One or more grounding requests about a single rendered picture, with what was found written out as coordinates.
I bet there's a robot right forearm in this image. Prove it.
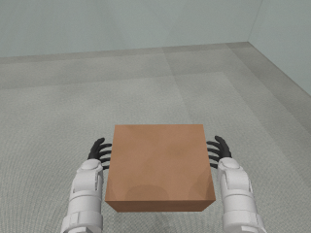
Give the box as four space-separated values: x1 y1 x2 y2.
217 157 267 233

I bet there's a right robot hand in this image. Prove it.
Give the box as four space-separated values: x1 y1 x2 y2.
206 135 232 169

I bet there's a carton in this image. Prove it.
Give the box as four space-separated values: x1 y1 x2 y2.
104 124 216 213

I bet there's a left robot hand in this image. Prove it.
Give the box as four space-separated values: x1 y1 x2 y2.
87 137 112 170

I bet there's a robot left forearm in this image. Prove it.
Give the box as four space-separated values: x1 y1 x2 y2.
60 158 104 233

